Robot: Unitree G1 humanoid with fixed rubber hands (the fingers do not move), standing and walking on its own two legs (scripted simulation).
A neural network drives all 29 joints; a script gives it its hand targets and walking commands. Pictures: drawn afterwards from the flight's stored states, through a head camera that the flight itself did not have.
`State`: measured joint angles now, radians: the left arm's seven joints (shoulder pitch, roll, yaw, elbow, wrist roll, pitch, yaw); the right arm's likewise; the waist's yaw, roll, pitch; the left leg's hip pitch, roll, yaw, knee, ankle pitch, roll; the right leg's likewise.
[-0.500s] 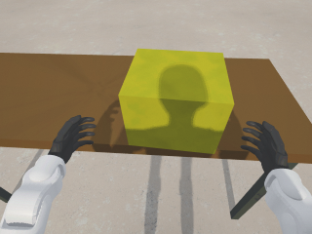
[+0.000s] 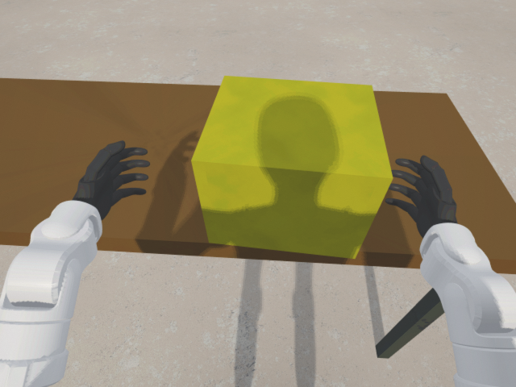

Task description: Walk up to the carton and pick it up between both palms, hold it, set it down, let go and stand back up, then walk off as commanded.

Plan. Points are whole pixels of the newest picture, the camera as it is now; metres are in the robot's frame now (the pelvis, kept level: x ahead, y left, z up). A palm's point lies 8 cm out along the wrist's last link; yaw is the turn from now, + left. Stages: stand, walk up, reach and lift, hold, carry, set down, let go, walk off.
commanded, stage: reach and lift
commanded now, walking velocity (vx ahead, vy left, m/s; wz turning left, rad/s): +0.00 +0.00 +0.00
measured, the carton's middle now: (288, 165) +0.46 -0.03 +0.09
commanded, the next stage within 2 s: none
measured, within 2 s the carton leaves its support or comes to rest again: neither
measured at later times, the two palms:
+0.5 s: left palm (112, 128) +0.41 +0.22 +0.21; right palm (452, 168) +0.35 -0.23 +0.18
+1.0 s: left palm (117, 103) +0.45 +0.23 +0.22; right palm (433, 128) +0.41 -0.22 +0.21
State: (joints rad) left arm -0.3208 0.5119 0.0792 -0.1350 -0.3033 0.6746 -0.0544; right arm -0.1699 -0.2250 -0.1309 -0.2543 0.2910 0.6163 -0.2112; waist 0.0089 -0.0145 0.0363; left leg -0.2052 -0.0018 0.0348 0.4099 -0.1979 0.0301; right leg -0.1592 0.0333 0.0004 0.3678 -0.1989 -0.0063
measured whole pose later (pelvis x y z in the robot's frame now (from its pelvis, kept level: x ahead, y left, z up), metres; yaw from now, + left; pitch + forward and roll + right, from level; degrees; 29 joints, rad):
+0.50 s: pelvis -0.01 +0.00 +0.00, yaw +0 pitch -1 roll -1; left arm -0.84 0.52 0.03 0.56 -0.30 0.62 -0.03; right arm -0.66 -0.26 -0.17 0.34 0.31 0.57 -0.15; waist -0.08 0.00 0.00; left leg -0.21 0.00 0.04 0.41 -0.18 0.03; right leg -0.16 0.03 0.00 0.37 -0.18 -0.01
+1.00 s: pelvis +0.01 +0.00 +0.00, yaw +0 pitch +0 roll -1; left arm -1.08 0.52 -0.09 1.01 -0.31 0.41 -0.02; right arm -0.92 -0.27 -0.12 0.79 0.31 0.41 -0.14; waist -0.09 -0.03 -0.05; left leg -0.21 0.00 0.04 0.41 -0.21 0.03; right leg -0.16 0.03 0.00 0.36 -0.20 -0.01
